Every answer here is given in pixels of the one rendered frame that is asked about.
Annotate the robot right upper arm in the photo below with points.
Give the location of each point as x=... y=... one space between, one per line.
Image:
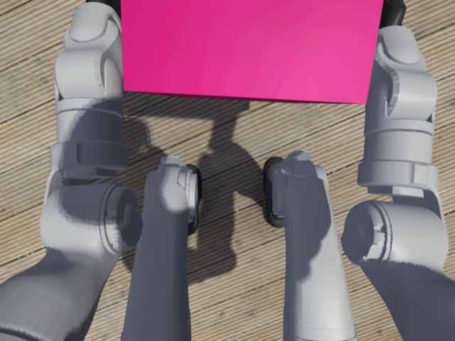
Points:
x=402 y=248

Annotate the right robot forearm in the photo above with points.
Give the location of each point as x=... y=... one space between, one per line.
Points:
x=399 y=124

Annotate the left robot hand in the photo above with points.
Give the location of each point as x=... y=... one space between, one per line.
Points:
x=115 y=4

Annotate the left robot forearm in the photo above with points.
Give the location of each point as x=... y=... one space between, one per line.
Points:
x=88 y=101

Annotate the right robot hand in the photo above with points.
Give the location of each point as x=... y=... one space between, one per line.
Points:
x=393 y=12

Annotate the right robot thigh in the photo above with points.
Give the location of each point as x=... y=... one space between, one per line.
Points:
x=316 y=301

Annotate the carton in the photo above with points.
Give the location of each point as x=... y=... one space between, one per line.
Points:
x=290 y=51

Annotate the robot left upper arm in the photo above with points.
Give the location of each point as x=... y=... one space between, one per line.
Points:
x=85 y=229

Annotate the left robot shin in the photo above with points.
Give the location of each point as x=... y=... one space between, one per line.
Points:
x=166 y=161

